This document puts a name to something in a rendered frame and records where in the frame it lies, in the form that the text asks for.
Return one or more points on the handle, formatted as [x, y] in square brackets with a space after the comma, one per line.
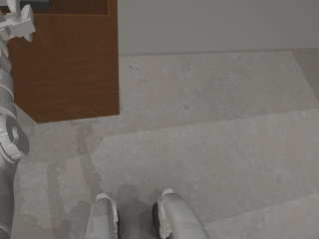
[35, 4]

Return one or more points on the robot left upper arm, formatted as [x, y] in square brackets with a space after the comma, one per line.
[14, 145]

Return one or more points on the right robot shin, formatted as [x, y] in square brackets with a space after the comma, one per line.
[164, 227]

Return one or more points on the right robot foot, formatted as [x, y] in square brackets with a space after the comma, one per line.
[156, 220]

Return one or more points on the robot left forearm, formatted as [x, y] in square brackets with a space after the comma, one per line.
[6, 83]

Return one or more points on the drawer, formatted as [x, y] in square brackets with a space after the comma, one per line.
[79, 7]

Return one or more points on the robot left hand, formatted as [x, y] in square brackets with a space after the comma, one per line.
[18, 23]

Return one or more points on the cabinet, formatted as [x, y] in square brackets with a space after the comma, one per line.
[70, 70]

